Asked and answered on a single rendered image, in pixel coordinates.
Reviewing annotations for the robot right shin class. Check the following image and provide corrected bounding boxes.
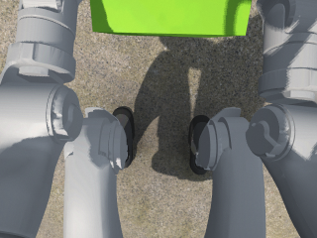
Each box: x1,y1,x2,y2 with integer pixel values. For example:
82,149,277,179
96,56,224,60
195,107,250,171

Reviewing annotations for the carton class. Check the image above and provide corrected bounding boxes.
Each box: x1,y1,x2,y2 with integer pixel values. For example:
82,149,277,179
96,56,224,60
89,0,252,38

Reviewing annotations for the robot left shin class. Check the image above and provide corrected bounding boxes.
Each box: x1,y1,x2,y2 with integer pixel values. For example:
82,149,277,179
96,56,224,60
63,107,128,161

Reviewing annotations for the robot shin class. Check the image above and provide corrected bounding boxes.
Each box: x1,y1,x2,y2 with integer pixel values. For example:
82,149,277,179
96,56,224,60
195,107,250,171
63,107,128,161

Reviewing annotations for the right robot upper arm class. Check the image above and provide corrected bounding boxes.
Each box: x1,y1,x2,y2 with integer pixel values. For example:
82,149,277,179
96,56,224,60
246,103,317,238

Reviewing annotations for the right robot forearm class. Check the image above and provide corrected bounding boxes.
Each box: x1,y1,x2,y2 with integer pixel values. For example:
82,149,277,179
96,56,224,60
256,0,317,108

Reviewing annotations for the left robot upper arm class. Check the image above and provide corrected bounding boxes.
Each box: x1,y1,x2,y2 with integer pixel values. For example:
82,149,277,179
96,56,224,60
0,81,83,238

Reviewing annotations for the left robot forearm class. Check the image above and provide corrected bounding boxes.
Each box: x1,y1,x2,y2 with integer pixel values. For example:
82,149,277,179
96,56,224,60
0,0,82,86

